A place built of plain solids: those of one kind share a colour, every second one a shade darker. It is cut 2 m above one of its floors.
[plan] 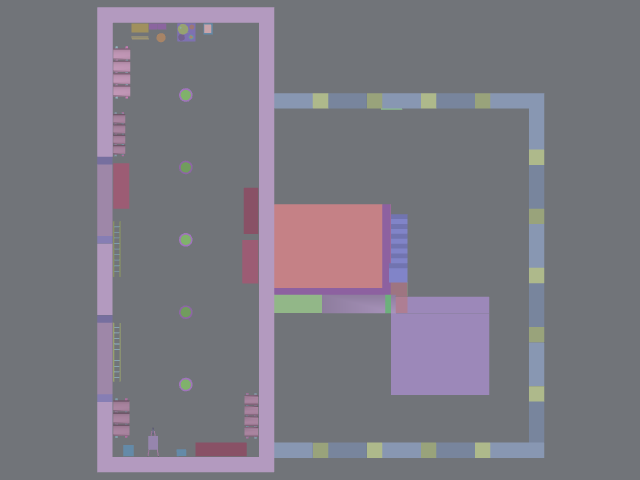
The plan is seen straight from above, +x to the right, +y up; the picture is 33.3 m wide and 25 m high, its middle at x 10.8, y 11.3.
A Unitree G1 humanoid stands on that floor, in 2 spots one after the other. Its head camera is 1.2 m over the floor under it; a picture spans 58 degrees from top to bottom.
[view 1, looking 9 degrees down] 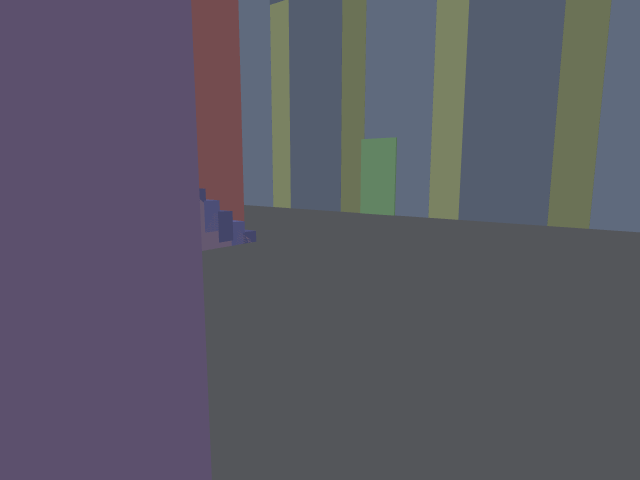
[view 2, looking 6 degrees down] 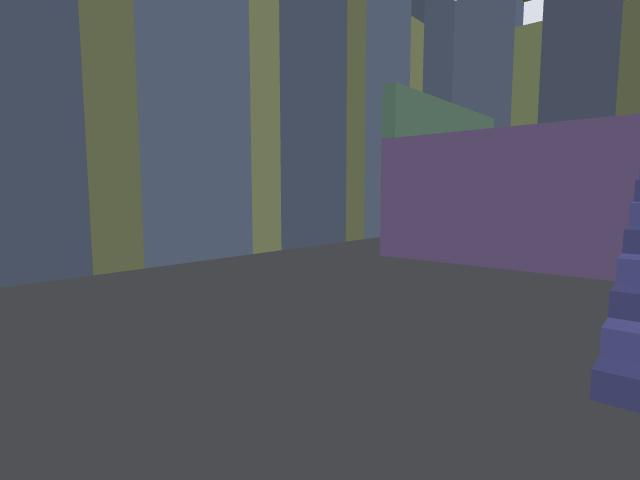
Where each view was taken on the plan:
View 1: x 20.78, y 7.49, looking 128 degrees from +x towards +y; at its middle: ground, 7.67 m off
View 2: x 14.95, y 15.52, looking -49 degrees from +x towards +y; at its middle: wall_vestibule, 10.31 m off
